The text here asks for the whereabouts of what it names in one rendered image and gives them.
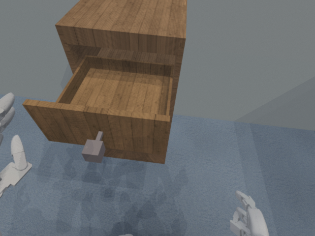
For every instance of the cabinet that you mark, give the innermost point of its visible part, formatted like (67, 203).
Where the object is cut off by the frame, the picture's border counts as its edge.
(142, 30)

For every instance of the drawer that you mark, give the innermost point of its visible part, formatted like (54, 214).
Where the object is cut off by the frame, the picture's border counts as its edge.
(128, 100)

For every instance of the left robot hand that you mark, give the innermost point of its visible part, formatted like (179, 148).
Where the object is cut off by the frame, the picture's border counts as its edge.
(13, 172)

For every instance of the handle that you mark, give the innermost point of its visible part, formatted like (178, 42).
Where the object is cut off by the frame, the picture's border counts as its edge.
(94, 150)

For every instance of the right robot hand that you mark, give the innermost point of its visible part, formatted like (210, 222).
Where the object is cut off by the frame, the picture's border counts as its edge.
(253, 221)

